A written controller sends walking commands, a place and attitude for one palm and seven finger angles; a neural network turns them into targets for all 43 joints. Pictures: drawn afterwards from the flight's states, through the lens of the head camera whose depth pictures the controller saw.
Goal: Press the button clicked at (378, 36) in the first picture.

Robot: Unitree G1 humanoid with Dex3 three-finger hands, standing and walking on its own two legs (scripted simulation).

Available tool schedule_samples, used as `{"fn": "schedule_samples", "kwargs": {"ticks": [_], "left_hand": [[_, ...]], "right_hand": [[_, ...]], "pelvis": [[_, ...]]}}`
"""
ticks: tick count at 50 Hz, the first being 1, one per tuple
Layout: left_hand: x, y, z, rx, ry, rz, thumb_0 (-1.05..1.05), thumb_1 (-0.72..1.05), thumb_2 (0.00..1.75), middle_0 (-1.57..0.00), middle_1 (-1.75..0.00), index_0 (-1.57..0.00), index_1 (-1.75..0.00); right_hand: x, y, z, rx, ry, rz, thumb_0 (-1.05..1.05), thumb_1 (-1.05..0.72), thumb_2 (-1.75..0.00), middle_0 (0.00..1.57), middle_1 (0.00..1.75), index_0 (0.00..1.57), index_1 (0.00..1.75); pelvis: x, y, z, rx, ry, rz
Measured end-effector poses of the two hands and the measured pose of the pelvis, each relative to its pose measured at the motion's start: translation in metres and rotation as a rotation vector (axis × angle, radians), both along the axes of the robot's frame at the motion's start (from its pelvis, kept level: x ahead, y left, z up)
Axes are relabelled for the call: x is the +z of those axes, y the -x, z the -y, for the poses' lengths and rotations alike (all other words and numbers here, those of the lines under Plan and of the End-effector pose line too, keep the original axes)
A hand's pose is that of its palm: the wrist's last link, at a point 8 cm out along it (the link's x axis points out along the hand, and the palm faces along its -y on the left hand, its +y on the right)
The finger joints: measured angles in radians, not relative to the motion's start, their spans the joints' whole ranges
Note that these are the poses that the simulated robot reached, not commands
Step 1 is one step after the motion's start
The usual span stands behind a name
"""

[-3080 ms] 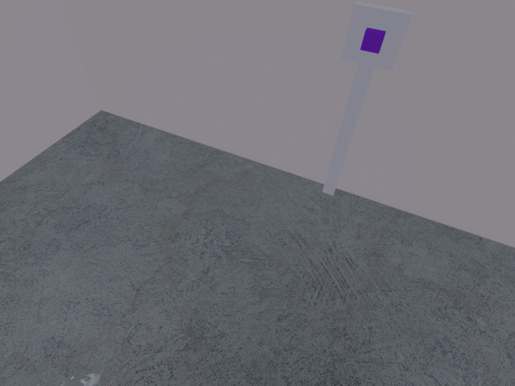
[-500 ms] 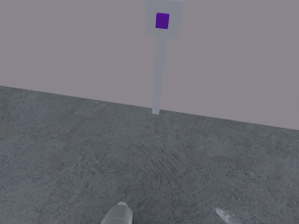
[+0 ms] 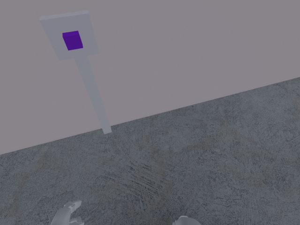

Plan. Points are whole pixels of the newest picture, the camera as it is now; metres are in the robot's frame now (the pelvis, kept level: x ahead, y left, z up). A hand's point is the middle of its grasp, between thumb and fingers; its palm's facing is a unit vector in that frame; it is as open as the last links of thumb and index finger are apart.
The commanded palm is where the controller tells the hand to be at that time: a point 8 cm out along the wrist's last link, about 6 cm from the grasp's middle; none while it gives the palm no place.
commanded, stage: turn to face it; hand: left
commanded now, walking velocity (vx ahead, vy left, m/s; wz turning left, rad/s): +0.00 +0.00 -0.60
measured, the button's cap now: (73, 40) +0.78 +0.33 +0.05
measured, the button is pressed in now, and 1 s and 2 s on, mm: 0 0 0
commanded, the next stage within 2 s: take the last steps up to it in 0.80 s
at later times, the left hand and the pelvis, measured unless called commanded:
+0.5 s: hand out of the picture +0.12 +0.21 -0.17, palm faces +0.08 -0.98 -0.16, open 7.3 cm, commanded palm none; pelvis +0.06 +0.03 +0.01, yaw +3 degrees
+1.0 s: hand out of the picture +0.04 +0.18 -0.15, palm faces +0.29 -0.93 -0.23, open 7.4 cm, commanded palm none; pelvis +0.05 -0.01 +0.01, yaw +15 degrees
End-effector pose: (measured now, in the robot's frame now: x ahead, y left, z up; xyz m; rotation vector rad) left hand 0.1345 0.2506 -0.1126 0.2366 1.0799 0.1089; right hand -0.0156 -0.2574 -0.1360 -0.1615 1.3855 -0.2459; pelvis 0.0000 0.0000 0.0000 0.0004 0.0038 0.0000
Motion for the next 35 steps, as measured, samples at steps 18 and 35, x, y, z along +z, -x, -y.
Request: {"fn": "schedule_samples", "kwargs": {"ticks": [18,35], "left_hand": [[-0.04,-0.022,0.014,0.036,0.124,-0.066,0.0,0.91,0.9,-0.2,-0.3,-0.2,-0.3],[-0.009,0.049,-0.016,0.237,-0.01,-0.184,0.0,0.91,0.9,-0.2,-0.3,-0.19,-0.3]], "right_hand": [[0.003,-0.076,-0.054,0.024,-0.023,0.053,0.0,-0.91,-0.89,0.2,0.29,0.2,0.3],[0.001,-0.125,-0.031,0.156,-0.049,0.036,0.01,-0.91,-0.89,0.21,0.3,0.21,0.3]], "pelvis": [[-0.006,-0.057,-0.023,0.008,0.037,0.007],[0.008,-0.058,-0.009,0.135,0.002,-0.02]]}}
